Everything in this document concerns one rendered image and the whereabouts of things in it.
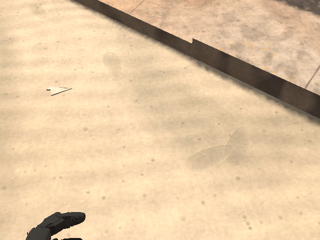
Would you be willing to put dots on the robot left hand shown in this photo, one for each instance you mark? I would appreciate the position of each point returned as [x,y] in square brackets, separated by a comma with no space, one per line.
[54,224]

